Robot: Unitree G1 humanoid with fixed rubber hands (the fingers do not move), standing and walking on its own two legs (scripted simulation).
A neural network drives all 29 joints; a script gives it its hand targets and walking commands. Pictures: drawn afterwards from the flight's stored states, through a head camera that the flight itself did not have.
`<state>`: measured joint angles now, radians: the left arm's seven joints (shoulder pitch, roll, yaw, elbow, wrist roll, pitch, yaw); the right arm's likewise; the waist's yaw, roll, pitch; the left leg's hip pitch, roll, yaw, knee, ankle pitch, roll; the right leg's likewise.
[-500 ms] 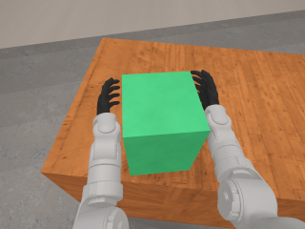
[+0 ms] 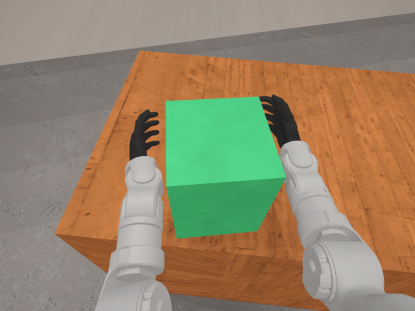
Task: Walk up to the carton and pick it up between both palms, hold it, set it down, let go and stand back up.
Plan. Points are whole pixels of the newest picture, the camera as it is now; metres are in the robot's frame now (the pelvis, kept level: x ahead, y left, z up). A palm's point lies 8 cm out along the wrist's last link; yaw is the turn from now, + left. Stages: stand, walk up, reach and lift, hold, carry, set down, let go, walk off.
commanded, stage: set down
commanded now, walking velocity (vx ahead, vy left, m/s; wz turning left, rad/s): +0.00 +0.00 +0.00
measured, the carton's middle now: (215, 171) +0.37 -0.01 +0.03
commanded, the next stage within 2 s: none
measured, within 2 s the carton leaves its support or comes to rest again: neither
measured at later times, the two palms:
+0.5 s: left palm (129, 153) +0.38 +0.15 +0.08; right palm (298, 131) +0.43 -0.18 +0.09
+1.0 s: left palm (112, 129) +0.38 +0.16 +0.15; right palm (320, 113) +0.42 -0.19 +0.15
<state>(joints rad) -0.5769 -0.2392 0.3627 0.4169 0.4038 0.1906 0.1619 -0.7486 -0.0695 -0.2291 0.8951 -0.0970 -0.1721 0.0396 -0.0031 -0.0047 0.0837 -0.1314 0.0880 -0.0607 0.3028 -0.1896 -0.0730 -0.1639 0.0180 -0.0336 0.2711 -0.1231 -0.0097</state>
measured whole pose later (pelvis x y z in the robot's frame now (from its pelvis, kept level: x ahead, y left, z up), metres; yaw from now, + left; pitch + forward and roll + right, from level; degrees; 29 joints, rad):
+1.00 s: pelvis -0.03 -0.02 +0.00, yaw +0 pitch +7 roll +0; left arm -0.76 0.06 0.22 0.46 0.00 0.52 0.25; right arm -0.94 -0.37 0.11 0.95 0.34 0.21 0.04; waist 0.05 0.00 -0.09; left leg -0.29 0.09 -0.06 0.31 -0.14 -0.09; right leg -0.37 0.02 -0.03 0.36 -0.11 -0.03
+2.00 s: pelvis -0.03 +0.00 +0.00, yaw +0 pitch +0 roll +0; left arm -0.22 -0.01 0.15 -0.09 -0.01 0.61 0.18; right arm -0.32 -0.47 0.02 0.45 0.38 0.15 0.08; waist 0.04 0.00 -0.05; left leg -0.17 0.08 -0.06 0.31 -0.15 -0.08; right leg -0.23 0.01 -0.03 0.32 -0.10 -0.02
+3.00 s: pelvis -0.01 +0.01 +0.00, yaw +0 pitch -1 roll +0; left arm 0.27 -0.01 0.01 -0.10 0.01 0.16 0.17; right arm 0.27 -0.40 0.00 0.32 0.35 -0.15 0.13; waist 0.04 0.00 0.01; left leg -0.11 0.06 -0.06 0.31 -0.19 -0.06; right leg -0.16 -0.01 -0.02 0.31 -0.14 0.00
